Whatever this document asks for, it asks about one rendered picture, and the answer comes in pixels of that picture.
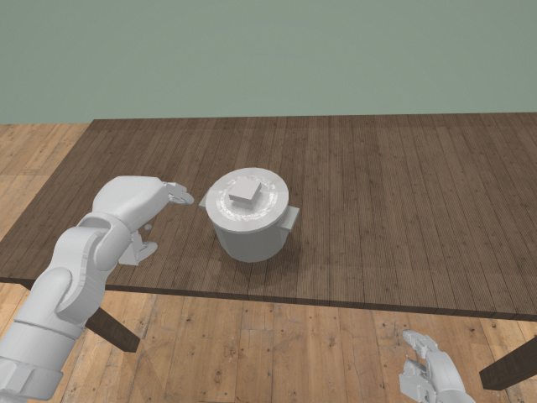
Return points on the left robot hand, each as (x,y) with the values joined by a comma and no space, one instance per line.
(135,200)

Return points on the knob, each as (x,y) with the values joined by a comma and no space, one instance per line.
(245,190)

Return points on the robot left forearm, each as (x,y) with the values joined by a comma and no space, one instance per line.
(35,347)

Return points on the pot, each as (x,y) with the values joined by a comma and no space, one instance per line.
(259,246)

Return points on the table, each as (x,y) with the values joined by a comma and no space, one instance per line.
(422,213)

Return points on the lid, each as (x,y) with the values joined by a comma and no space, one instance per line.
(241,218)

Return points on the right robot hand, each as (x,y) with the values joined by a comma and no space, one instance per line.
(424,383)

